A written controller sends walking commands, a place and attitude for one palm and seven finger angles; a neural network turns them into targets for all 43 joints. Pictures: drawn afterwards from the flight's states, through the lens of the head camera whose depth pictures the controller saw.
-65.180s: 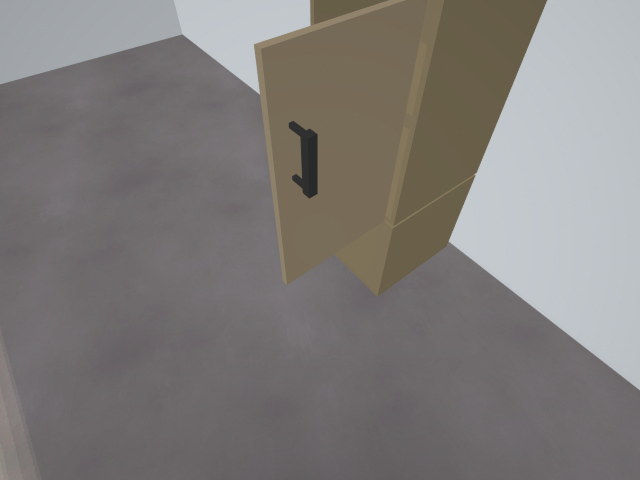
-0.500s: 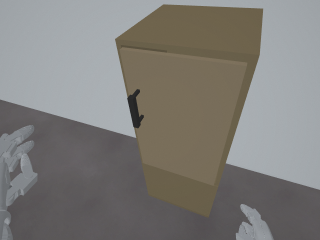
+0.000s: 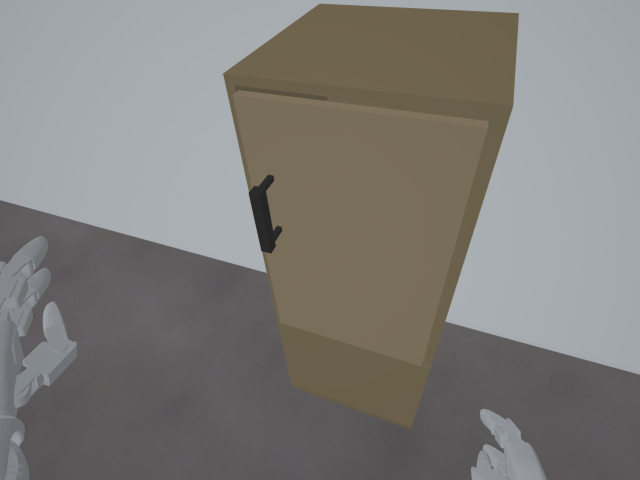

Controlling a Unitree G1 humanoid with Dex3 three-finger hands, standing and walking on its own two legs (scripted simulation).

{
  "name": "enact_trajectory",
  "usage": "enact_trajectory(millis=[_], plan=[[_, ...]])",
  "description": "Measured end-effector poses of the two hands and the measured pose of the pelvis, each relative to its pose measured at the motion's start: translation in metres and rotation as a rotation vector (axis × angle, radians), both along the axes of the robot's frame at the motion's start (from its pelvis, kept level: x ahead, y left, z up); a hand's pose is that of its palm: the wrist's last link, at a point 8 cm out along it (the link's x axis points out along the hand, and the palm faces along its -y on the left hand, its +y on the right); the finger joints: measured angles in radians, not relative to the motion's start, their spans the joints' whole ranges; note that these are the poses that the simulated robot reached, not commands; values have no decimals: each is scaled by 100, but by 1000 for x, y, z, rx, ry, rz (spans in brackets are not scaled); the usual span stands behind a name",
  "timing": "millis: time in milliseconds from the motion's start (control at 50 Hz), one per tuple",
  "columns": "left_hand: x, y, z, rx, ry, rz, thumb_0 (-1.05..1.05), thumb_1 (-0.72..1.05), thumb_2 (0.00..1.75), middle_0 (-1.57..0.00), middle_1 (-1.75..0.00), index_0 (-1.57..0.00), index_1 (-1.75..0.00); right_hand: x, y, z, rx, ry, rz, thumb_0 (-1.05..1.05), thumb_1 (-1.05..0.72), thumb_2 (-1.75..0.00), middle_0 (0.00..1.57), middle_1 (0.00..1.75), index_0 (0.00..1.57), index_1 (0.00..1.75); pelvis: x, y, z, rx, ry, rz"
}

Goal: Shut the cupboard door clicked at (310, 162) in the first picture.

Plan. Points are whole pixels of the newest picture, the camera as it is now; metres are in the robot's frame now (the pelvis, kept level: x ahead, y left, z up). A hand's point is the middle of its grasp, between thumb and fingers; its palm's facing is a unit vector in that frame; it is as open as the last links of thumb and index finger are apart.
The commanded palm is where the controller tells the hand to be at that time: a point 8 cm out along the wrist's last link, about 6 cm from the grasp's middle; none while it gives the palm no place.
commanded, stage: step back with the hand held close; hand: left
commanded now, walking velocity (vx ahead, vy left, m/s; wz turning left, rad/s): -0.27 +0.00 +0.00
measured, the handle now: (268, 214) +0.52 +0.16 +0.04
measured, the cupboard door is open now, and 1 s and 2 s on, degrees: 0 0 0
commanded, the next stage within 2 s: stop stepping back and stand still in 1.20 s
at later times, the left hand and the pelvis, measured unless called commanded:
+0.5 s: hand (19, 389) +0.15 +0.29 +0.15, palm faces +0.39 -0.78 -0.48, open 7.4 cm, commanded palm +0.09 +0.33 +0.17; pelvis -0.06 +0.03 -0.01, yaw -1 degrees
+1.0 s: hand out of the picture +0.06 +0.30 +0.17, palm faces +0.47 -0.76 -0.46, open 7.4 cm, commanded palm -0.02 +0.34 +0.17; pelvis -0.14 +0.03 -0.02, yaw +4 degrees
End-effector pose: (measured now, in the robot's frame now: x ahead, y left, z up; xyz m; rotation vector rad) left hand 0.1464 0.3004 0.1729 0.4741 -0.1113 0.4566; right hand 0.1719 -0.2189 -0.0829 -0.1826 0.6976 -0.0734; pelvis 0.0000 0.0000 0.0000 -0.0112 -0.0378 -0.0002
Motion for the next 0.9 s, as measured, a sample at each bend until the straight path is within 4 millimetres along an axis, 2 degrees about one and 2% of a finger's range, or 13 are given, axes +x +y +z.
enact_trajectory(millis=[180, 300, 460, 600, 780, 900], plan=[[9, 5, -3, 56, 31, -62, 2, 89, 90, -21, -30, -21, -30, -15, -17, -3, -46, 51, -98, 2, -90, -90, 20, 30, 20, 30, -6, 11, -3, -4, 55, -17], [4, 13, 3, 98, 23, -100, 2, 89, 90, -21, -30, -21, -30, -32, -16, 2, -59, 55, -143, 2, -90, -90, 20, 30, 20, 30, -19, 19, -5, -1, 60, -28], [-29, 25, 2, 103, -21, -101, 1, 89, 90, -21, -30, -21, -30, -63, -3, 6, -71, 40, -134, 1, -90, -90, 20, 30, 20, 30, -47, 28, -8, -11, 52, -27], [-64, 34, -6, 112, -73, -55, 1, 89, 90, -21, -30, -21, -30, -95, 7, -1, -85, 42, -93, 1, -90, -90, 20, 30, 20, 30, -75, 29, -16, -22, 39, 3], [-107, 27, 1, 132, -166, -20, 2, 89, 90, -21, -30, -21, -30, -125, 8, -14, -85, 64, -33, 1, -90, -90, 21, 30, 20, 30, -104, 21, -23, -21, 29, 36], [-118, 27, 1, 118, -208, -66, 1, 89, 90, -21, -30, -21, -30, -145, 7, -11, -116, 78, -41, 2, -90, -90, 21, 30, 20, 30, -124, 27, -23, -23, 39, 39]])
